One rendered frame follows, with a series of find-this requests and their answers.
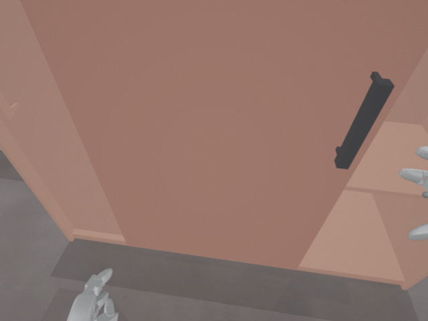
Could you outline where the wardrobe door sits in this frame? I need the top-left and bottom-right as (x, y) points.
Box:
(0, 0), (123, 235)
(20, 0), (428, 270)

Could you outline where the handle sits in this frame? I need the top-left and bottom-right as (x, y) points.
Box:
(0, 91), (15, 120)
(334, 72), (395, 169)

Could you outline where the robot left hand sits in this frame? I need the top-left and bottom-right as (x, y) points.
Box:
(67, 268), (118, 321)

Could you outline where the robot right hand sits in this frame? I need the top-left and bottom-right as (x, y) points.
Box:
(399, 146), (428, 240)

